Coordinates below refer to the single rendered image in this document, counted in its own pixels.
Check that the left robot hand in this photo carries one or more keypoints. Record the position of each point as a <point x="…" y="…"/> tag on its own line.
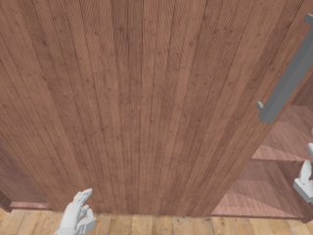
<point x="74" y="212"/>

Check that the wardrobe door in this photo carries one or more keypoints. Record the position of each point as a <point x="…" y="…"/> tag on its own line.
<point x="149" y="103"/>
<point x="14" y="183"/>

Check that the right robot hand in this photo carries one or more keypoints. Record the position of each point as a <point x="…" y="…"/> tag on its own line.
<point x="302" y="184"/>

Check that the handle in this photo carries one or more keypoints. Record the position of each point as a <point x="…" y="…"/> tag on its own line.
<point x="295" y="71"/>

